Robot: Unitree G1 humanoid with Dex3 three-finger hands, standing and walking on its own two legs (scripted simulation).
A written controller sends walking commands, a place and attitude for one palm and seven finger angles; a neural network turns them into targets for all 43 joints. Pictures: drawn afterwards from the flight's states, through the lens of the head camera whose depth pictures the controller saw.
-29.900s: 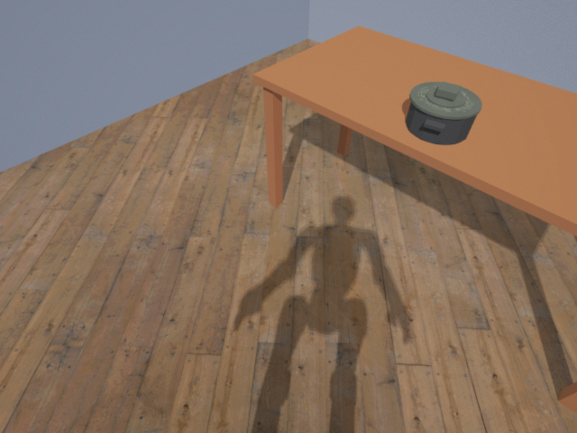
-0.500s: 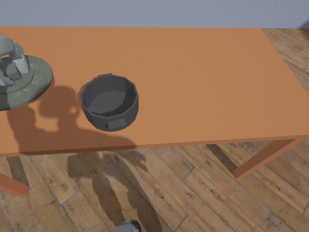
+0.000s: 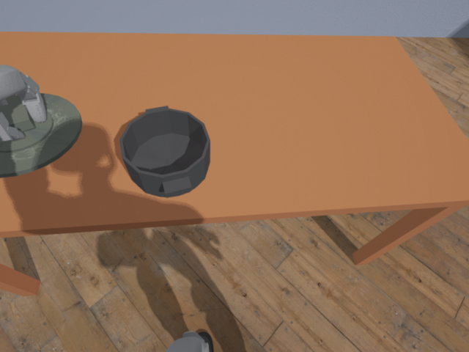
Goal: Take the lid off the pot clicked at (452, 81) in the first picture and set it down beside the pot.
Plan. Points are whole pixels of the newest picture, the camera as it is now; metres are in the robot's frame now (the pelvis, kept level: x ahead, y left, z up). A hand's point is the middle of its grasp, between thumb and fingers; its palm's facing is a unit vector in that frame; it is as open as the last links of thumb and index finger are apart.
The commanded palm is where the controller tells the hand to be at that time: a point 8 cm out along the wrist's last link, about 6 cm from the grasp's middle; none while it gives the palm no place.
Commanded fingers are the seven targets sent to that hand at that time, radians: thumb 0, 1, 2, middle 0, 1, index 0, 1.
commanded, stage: lower the lid onto the table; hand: left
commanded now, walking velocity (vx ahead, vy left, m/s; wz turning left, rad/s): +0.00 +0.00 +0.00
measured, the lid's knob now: (11, 118) +0.47 +0.36 +0.09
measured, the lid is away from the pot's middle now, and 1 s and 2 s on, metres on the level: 0.24 0.24 0.24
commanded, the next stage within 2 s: none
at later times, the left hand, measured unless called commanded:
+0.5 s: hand (21, 134) +0.45 +0.35 +0.08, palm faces -0.46 -0.10 -0.88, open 7.1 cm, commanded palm +0.50 +0.35 +0.15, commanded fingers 0.00 0.60 1.04 -0.61 -1.07 -0.79 -1.12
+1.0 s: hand (22, 149) +0.44 +0.36 +0.05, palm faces -0.48 -0.13 -0.87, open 7.1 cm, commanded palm +0.51 +0.35 +0.12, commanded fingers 0.00 0.60 1.04 -0.61 -1.07 -0.79 -1.12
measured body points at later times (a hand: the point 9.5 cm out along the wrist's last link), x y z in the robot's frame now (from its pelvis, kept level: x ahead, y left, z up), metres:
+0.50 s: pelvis +0.00 +0.01 -0.01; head +0.09 +0.03 +0.43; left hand +0.47 +0.35 +0.13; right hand +0.02 -0.29 -0.11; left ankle +0.07 +0.06 -0.72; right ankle -0.04 -0.16 -0.72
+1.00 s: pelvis -0.01 +0.01 -0.01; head +0.09 +0.05 +0.42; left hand +0.47 +0.36 +0.10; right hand +0.00 -0.28 -0.11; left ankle +0.07 +0.06 -0.72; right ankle -0.04 -0.16 -0.72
